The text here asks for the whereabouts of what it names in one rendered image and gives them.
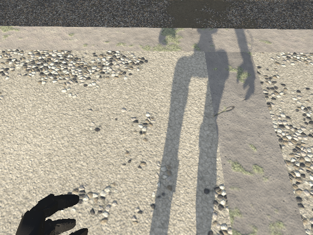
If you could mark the robot left hand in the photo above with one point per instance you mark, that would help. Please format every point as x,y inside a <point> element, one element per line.
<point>34,222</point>

